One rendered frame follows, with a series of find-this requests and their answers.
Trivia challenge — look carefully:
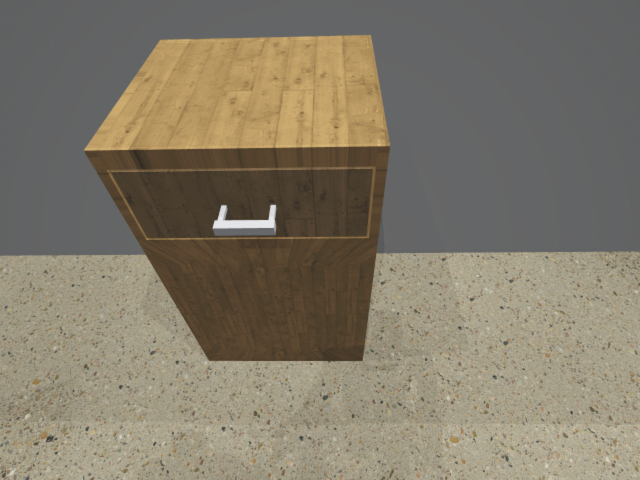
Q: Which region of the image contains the handle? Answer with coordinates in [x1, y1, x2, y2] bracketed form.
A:
[213, 205, 276, 236]

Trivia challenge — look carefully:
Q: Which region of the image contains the drawer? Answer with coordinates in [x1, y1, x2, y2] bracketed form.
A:
[111, 167, 373, 238]

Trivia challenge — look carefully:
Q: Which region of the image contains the cabinet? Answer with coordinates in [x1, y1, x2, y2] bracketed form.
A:
[84, 35, 390, 361]

